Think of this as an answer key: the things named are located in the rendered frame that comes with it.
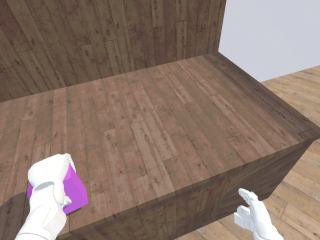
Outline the robot right hand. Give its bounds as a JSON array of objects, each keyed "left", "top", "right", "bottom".
[{"left": 234, "top": 188, "right": 272, "bottom": 232}]

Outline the robot left hand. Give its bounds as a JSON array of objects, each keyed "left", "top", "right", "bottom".
[{"left": 28, "top": 153, "right": 76, "bottom": 207}]

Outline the robot left forearm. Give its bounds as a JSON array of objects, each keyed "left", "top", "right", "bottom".
[{"left": 14, "top": 178, "right": 67, "bottom": 240}]

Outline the table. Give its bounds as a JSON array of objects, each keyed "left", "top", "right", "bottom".
[{"left": 0, "top": 0, "right": 320, "bottom": 240}]

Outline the sponge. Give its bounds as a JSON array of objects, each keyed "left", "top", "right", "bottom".
[{"left": 27, "top": 164, "right": 88, "bottom": 214}]

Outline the robot right forearm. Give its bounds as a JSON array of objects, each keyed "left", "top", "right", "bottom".
[{"left": 253, "top": 221, "right": 284, "bottom": 240}]

